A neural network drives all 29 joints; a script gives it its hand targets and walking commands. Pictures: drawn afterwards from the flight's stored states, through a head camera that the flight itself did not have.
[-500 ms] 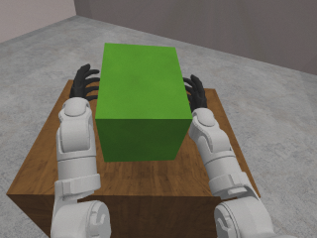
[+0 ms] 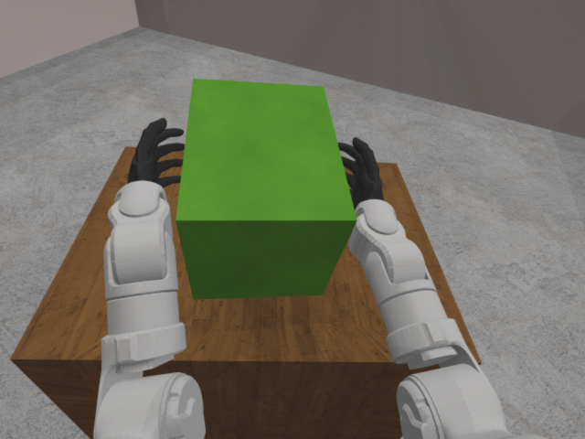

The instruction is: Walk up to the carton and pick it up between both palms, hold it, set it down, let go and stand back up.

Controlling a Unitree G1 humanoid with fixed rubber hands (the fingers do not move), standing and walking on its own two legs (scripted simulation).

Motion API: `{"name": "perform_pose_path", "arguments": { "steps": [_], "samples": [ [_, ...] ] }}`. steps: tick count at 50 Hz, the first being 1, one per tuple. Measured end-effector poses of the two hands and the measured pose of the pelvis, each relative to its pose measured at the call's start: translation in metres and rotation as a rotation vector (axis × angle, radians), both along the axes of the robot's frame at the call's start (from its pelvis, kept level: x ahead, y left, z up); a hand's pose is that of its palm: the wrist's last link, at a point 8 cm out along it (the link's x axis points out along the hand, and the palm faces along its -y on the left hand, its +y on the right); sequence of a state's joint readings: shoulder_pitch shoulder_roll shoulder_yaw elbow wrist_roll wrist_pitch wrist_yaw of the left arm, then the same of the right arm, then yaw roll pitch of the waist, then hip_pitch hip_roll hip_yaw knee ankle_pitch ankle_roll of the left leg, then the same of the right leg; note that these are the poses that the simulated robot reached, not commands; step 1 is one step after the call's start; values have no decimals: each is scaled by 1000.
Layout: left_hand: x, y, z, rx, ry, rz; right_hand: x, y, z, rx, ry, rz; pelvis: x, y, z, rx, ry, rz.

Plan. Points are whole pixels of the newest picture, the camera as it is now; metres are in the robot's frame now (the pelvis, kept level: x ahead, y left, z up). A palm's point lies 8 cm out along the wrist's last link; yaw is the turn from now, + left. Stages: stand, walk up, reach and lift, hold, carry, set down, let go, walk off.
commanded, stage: hold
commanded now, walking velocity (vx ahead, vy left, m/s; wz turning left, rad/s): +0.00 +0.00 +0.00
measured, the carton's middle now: (259, 190) +0.40 +0.02 +0.15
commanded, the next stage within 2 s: none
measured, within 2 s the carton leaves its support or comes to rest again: neither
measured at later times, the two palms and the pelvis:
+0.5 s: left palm (148, 183) +0.36 +0.16 +0.19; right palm (364, 197) +0.36 -0.12 +0.17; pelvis +0.00 +0.00 +0.00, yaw +0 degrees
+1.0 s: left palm (148, 183) +0.36 +0.15 +0.19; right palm (365, 196) +0.36 -0.12 +0.18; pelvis +0.00 +0.00 +0.00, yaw +0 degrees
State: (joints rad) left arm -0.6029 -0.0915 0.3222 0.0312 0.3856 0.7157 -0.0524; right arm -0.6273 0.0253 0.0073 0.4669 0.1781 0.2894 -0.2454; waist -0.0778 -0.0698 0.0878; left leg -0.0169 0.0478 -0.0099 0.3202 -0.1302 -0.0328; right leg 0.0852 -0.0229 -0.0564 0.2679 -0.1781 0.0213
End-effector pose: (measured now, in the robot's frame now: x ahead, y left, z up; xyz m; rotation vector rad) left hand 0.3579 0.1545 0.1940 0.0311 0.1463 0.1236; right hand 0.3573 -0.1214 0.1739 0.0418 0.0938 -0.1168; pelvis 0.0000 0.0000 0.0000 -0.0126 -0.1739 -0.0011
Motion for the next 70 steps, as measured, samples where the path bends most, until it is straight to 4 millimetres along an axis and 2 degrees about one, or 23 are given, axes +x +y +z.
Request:
{"name": "perform_pose_path", "arguments": {
  "steps": [70],
  "samples": [
    [4, 2, -3, -9, 13, -6, 3, 2, 2, -11, 5, -5, -1, 0, 0, 1, 5, 0]
  ]
}}
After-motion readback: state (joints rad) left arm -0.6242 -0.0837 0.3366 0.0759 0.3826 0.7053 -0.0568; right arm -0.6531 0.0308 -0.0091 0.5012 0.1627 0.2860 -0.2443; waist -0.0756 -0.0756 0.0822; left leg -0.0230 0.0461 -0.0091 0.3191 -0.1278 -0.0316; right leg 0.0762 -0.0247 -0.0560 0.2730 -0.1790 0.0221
